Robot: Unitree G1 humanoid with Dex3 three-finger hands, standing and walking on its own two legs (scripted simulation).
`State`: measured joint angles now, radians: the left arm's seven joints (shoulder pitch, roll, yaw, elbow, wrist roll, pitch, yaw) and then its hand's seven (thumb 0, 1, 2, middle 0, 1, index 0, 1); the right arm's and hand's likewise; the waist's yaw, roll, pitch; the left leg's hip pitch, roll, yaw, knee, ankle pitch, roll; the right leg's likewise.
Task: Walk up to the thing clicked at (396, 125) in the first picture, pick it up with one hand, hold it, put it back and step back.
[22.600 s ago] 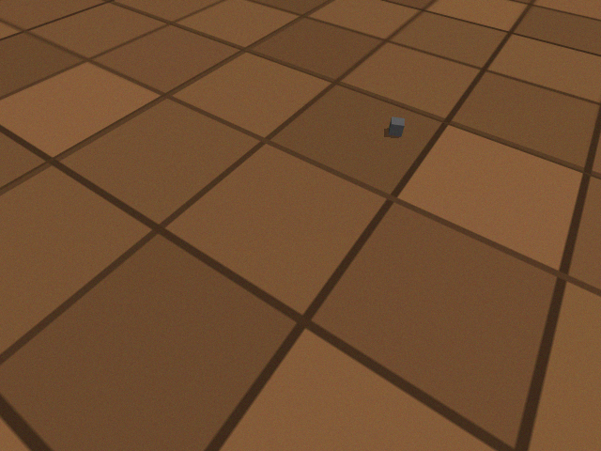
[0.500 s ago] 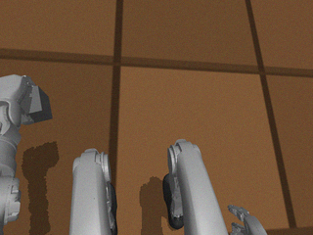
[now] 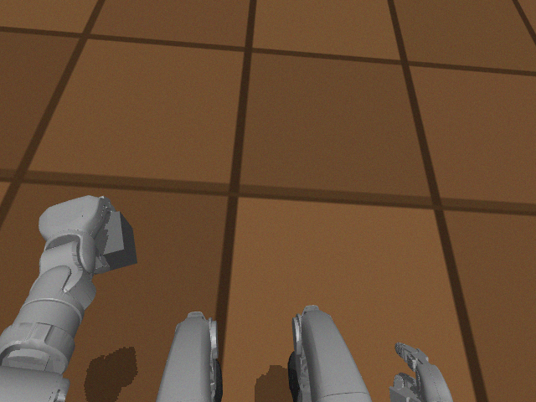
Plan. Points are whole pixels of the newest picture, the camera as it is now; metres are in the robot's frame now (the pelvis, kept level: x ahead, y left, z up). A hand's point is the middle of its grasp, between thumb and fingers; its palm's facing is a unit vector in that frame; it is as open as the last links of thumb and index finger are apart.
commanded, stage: lift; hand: left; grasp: from above
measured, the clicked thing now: (107, 243) +0.39 +0.26 -0.11
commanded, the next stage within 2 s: hold in 0.62 s
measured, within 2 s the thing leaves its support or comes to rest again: neither
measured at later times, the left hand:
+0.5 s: hand (84, 205) +0.38 +0.23 +0.04, palm faces -0.42 -0.16 -0.89, open 9.7 cm
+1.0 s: hand (74, 176) +0.39 +0.22 +0.10, palm faces -0.41 -0.15 -0.90, open 9.7 cm
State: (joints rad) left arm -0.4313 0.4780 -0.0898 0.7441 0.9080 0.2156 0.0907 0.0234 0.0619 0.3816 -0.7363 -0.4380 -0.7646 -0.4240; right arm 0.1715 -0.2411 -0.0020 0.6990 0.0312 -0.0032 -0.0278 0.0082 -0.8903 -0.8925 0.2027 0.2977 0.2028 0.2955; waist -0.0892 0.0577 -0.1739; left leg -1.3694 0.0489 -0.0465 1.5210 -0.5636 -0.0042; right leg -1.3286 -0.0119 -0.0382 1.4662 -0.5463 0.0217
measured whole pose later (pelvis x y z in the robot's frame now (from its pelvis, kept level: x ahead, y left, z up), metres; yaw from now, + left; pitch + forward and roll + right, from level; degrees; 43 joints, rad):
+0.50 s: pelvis +0.05 +0.00 +0.12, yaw +0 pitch +13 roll -1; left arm -0.40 0.35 -0.17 0.87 0.90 0.24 0.16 0.02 0.07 0.38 -0.73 -0.44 -0.76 -0.43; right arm 0.27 -0.24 -0.02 0.77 0.04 -0.08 -0.05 0.01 -0.89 -0.89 0.20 0.30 0.20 0.30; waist -0.07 0.05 -0.09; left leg -0.76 0.05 0.00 0.96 -0.43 -0.01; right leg -0.74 -0.01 -0.01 0.92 -0.41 0.02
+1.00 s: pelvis +0.07 +0.00 +0.15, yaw +0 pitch +7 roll +0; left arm -0.37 0.32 -0.22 0.82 0.90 0.27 0.10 0.02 0.07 0.37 -0.73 -0.44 -0.75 -0.43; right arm 0.25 -0.26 -0.03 0.74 0.04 -0.05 -0.02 0.01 -0.89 -0.89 0.20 0.30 0.20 0.30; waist -0.04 0.05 -0.08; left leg -0.48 0.04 0.03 0.70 -0.35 -0.01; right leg -0.47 -0.02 0.00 0.69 -0.34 0.02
